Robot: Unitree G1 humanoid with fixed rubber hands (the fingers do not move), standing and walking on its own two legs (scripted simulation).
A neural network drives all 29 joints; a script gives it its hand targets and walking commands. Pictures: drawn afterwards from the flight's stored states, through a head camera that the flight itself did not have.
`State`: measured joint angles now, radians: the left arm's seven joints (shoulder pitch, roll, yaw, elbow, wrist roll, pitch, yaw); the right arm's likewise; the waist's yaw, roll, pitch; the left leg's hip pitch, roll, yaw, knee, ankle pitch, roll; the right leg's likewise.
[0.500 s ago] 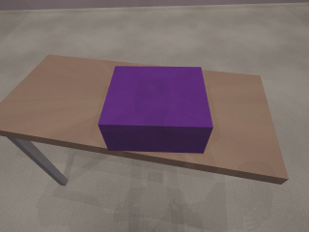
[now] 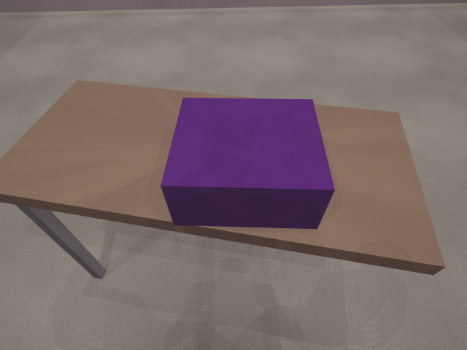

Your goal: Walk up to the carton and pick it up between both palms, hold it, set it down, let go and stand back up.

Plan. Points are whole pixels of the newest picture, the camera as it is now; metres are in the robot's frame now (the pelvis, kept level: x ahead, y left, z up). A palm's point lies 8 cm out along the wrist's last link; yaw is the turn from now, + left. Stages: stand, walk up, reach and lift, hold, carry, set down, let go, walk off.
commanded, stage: walk up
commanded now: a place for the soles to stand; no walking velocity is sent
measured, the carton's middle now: (246, 159) +0.51 +0.00 -0.01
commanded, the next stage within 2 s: none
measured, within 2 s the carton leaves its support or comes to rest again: neither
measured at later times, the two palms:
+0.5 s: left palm out of the picture +0.03 +0.25 -0.13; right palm out of the picture +0.01 -0.26 -0.14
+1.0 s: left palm out of the picture +0.10 +0.27 -0.13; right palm out of the picture +0.04 -0.24 -0.15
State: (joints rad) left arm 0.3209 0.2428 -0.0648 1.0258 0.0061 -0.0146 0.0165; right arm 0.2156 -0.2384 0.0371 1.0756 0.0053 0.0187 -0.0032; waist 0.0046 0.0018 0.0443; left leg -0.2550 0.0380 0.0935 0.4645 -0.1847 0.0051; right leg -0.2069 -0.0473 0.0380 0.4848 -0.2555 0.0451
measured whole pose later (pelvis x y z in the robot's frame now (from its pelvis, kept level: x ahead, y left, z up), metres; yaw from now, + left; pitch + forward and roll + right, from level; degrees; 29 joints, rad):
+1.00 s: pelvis +0.02 +0.03 -0.01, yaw -8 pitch +0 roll +2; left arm 0.30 0.25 -0.04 0.89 0.02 0.00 0.05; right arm 0.21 -0.28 0.02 0.97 -0.02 0.05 0.01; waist 0.00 -0.01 0.05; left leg -0.26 0.05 0.25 0.60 -0.32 0.04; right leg -0.31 -0.05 0.16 0.67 -0.34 0.04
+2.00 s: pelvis +0.03 +0.01 +0.00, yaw -10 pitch -1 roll +1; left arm 0.29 0.20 -0.08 1.08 0.01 -0.02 0.03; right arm 0.34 -0.21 0.06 1.10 -0.01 0.00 -0.01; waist -0.01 0.00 0.02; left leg -0.16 0.06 0.23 0.44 -0.25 0.01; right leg -0.20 -0.02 0.00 0.49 -0.27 -0.01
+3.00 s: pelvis +0.00 +0.00 -0.01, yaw -5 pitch -2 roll -1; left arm 0.18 0.28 0.07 0.35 0.10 0.69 -0.11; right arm 0.10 -0.20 0.01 0.62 0.09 0.33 0.03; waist -0.02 -0.02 0.10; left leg -0.30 0.08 0.10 0.62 -0.28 0.00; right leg -0.27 0.00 -0.11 0.60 -0.30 -0.03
